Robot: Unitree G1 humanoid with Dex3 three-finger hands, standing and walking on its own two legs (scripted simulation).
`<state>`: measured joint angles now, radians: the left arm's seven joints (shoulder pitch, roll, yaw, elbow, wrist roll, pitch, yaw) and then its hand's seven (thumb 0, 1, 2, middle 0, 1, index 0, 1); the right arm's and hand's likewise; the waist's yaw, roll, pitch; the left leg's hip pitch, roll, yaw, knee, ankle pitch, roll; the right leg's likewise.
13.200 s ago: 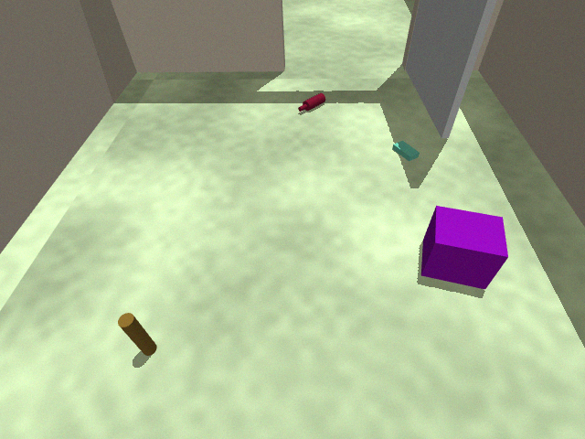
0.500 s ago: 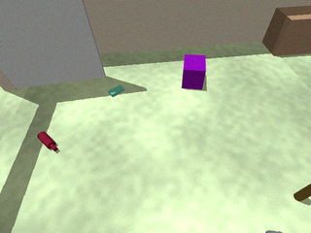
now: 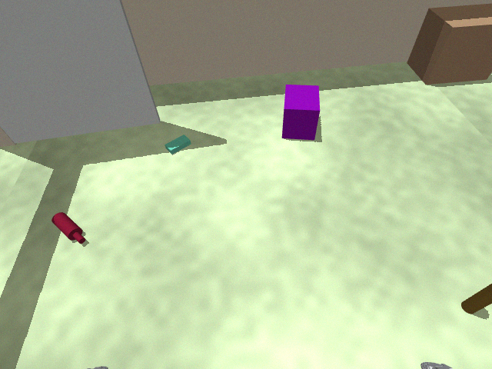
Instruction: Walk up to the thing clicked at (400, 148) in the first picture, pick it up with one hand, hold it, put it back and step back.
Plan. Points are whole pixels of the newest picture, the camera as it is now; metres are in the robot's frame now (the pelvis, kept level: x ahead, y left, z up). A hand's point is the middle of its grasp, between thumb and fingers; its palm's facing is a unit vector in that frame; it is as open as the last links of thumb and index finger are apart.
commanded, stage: walk up
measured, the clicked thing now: (178, 144) +1.43 +0.42 -0.75
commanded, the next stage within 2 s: stand in 0.04 s
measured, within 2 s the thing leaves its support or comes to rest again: neither
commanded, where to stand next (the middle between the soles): +0.06 +0.00 m, yaw +5 degrees
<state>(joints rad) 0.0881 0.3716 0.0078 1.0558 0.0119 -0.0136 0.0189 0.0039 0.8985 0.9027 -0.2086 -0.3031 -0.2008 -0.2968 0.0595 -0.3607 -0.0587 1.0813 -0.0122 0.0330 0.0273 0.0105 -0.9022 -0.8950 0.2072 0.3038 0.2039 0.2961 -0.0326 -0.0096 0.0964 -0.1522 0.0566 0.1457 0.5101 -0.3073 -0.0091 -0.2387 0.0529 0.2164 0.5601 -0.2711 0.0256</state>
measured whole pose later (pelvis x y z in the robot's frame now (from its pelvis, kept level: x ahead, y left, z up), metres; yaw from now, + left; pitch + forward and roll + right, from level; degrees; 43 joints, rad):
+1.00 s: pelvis -0.01 +0.00 +0.01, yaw +5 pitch -3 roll +0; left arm 0.11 0.35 0.00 1.11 0.01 -0.01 0.00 0.00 0.90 0.90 -0.21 -0.30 -0.20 -0.30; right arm 0.10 -0.34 -0.03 1.12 -0.01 0.01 0.02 0.01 -0.90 -0.90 0.21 0.30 0.20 0.30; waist -0.02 -0.01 0.06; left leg -0.10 0.02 0.07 0.36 -0.20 0.00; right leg -0.14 0.00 0.14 0.37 -0.18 0.04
